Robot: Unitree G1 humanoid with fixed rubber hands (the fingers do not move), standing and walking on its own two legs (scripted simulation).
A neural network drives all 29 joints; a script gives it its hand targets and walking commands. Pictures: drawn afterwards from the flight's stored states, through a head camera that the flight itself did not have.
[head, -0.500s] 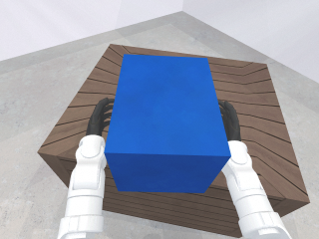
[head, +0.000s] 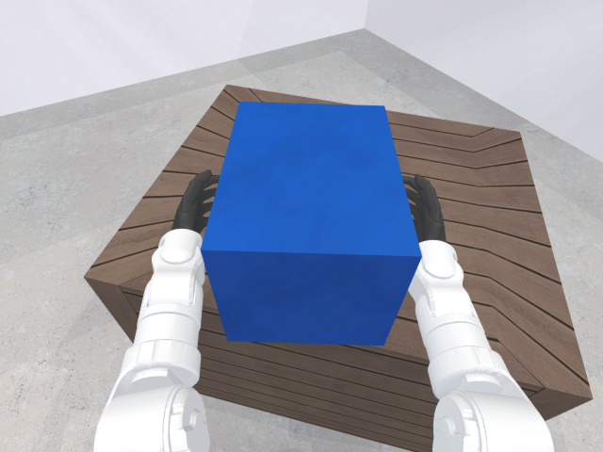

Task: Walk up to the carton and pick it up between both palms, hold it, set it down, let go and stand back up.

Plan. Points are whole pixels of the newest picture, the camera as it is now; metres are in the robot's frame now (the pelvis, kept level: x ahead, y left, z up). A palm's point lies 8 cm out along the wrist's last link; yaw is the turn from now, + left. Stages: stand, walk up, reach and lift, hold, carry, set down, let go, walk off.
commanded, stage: set down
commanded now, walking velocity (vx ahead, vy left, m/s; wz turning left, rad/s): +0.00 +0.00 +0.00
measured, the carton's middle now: (308, 218) +0.44 -0.01 +0.05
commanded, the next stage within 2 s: none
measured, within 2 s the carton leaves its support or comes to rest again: neither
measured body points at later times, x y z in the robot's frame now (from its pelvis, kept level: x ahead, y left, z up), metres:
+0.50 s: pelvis +0.01 +0.01 +0.00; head +0.07 +0.00 +0.45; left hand +0.44 +0.13 +0.06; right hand +0.40 -0.19 +0.05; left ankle +0.00 +0.12 -0.75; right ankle -0.04 -0.09 -0.75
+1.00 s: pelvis -0.01 +0.00 +0.00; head +0.05 +0.00 +0.45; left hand +0.43 +0.10 +0.04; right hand +0.38 -0.22 +0.05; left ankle +0.00 +0.12 -0.75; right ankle -0.04 -0.09 -0.75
